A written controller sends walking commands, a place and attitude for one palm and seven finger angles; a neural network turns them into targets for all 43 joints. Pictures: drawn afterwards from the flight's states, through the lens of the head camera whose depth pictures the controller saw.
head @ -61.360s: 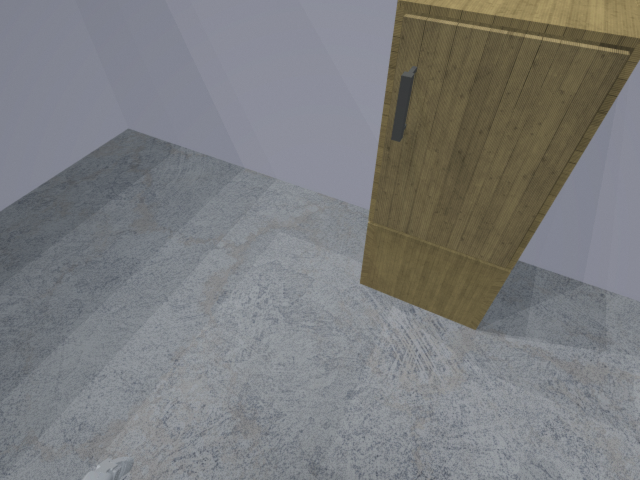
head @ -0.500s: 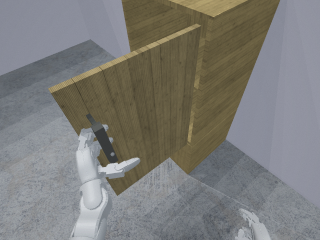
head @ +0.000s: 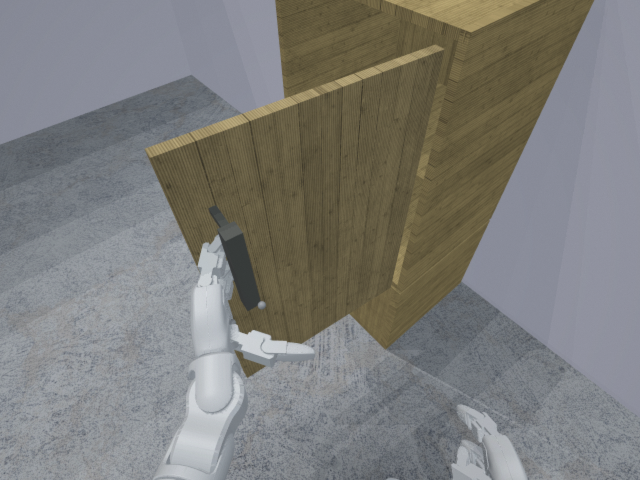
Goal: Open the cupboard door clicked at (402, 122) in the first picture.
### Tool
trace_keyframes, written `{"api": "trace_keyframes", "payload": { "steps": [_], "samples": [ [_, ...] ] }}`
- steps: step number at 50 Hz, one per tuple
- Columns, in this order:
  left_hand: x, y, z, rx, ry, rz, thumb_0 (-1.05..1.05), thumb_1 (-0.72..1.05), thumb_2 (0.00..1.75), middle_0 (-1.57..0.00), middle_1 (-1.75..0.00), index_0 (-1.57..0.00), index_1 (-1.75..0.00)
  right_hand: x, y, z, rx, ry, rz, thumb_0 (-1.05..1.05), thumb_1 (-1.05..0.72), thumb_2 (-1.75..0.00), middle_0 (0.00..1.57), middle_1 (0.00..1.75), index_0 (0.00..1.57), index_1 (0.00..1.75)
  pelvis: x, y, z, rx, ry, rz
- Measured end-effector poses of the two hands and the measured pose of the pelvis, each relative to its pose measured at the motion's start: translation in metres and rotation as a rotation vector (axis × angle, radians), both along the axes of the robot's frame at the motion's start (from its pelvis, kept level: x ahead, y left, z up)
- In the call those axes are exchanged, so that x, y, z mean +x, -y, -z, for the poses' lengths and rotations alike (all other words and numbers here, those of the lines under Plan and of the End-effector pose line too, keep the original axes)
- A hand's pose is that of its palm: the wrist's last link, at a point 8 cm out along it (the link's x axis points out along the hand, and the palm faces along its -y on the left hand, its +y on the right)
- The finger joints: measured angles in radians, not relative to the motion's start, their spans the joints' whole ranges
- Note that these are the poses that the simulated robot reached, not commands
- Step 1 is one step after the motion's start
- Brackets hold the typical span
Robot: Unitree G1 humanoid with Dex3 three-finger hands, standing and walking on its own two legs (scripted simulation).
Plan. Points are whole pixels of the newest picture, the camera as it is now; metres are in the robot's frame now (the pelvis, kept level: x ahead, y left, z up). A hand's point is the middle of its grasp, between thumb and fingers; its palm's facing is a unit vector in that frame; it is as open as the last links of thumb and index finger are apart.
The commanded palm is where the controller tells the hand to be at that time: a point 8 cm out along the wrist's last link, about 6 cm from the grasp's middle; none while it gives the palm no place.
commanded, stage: slide the hand sideways off the handle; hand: left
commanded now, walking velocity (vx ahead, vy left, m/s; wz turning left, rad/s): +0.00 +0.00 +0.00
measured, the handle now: (234, 260) +0.37 +0.14 +0.07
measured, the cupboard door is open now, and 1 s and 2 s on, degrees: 84 86 86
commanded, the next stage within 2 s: draw the hand back to the body in 1.12 s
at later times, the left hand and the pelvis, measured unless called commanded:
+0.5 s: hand (243, 335) +0.27 +0.11 +0.06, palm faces -0.08 -1.00 -0.03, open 16.4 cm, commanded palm +0.24 +0.17 +0.07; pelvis +0.01 +0.01 +0.00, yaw -1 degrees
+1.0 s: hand (187, 368) +0.23 +0.17 +0.06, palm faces +0.00 -1.00 -0.07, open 16.3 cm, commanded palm +0.20 +0.23 +0.07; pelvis +0.02 -0.01 -0.01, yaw +0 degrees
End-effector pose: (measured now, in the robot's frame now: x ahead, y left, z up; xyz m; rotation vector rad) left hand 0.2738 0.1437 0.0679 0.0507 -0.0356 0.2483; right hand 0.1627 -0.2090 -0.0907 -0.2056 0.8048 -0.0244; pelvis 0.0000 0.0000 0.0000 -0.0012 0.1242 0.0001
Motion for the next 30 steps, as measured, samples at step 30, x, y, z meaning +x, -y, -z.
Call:
{"api": "trace_keyframes", "payload": {
  "steps": [30],
  "samples": [
    [-0.03,-0.039,0.006,-0.016,-0.088,0.29,-0.01,-0.5,0.3,-0.14,-0.3,-0.15,-0.3,0.013,-0.002,-0.016,0.01,0.113,0.027,0.01,-0.9,-0.9,0.2,0.3,0.2,0.3,0.014,-0.01,0.002,-0.015,-0.007,0.016]
  ]
}}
